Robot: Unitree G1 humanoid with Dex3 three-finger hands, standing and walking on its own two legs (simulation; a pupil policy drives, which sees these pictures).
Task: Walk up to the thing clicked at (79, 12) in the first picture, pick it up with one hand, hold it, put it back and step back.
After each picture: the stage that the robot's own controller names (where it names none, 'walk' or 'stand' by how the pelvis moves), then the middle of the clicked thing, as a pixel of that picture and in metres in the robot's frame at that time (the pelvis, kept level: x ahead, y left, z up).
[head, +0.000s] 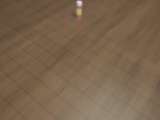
stand; (79, 10) +1.98 -0.01 -0.65
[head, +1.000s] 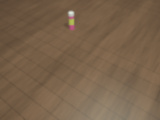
walk; (71, 21) +1.85 +0.23 -0.65
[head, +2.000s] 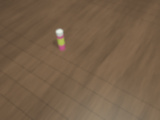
walk; (60, 40) +1.28 +0.29 -0.65
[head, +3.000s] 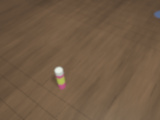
walk; (60, 78) +0.87 +0.23 -0.65
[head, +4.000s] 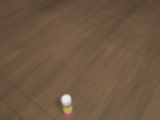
walk; (67, 106) +0.58 +0.14 -0.65
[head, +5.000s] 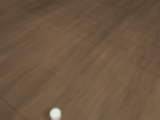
stand; out of the picture +0.47 +0.15 -0.64
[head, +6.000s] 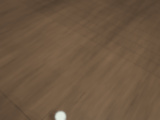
stand; out of the picture +0.44 +0.12 -0.65
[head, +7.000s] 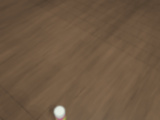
stand; (60, 117) +0.45 +0.14 -0.65
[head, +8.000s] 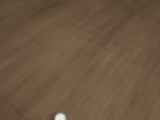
stand; out of the picture +0.44 +0.14 -0.66
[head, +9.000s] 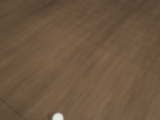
stand; out of the picture +0.44 +0.15 -0.66
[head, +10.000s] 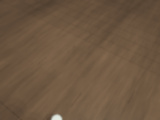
go down; out of the picture +0.43 +0.16 -0.66
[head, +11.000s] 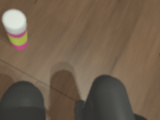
go down; (17, 33) +0.52 +0.18 -0.25
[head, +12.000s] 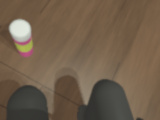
approach; (23, 41) +0.52 +0.18 -0.27
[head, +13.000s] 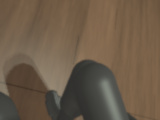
close in; out of the picture +0.51 +0.25 -0.18
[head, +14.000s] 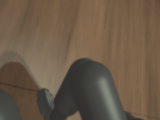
close; out of the picture +0.50 +0.25 -0.18
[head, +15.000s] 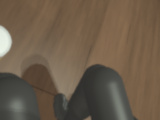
lift; out of the picture +0.40 +0.20 -0.14
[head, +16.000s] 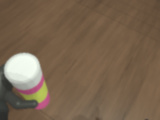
lift; (33, 87) +0.31 +0.15 +0.05
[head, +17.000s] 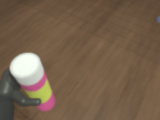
hold; (37, 87) +0.31 +0.14 +0.06
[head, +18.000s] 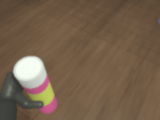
hold; (40, 90) +0.31 +0.13 +0.05
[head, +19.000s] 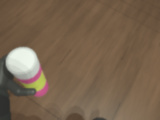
crouch; (32, 77) +0.36 +0.14 -0.01
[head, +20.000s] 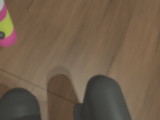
lower; out of the picture +0.51 +0.18 -0.04
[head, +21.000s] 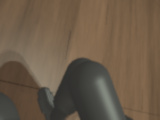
lower; out of the picture +0.47 +0.24 -0.18
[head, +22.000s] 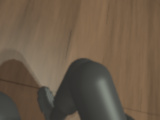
lower; out of the picture +0.47 +0.25 -0.18
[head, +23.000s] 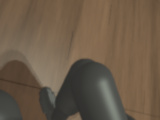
lower; out of the picture +0.46 +0.25 -0.18
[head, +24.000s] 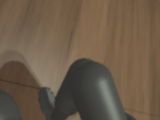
lower; out of the picture +0.46 +0.25 -0.18
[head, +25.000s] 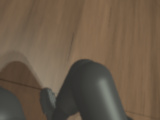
draw back; out of the picture +0.47 +0.22 -0.18
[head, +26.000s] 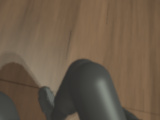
rise; out of the picture +0.47 +0.23 -0.18
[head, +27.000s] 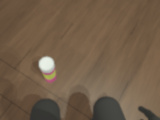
walk; (48, 71) +0.47 +0.14 -0.39
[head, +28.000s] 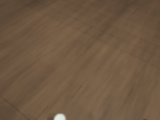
stand; out of the picture +0.40 +0.11 -0.60
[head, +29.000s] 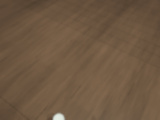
stand; out of the picture +0.41 +0.12 -0.60
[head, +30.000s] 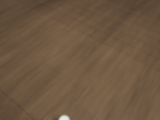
stand; out of the picture +0.41 +0.10 -0.63
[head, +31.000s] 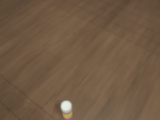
walk; (67, 111) +0.45 +0.10 -0.65
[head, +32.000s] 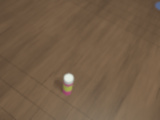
walk; (67, 85) +0.63 +0.03 -0.65
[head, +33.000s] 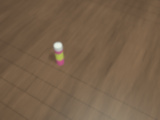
walk; (59, 54) +0.94 +0.20 -0.62
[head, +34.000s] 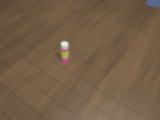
stand; (64, 53) +1.10 +0.15 -0.64
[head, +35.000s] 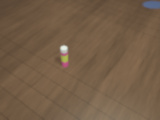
stand; (64, 56) +1.12 +0.15 -0.66
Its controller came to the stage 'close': yes
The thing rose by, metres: 0.69
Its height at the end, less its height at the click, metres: +0.00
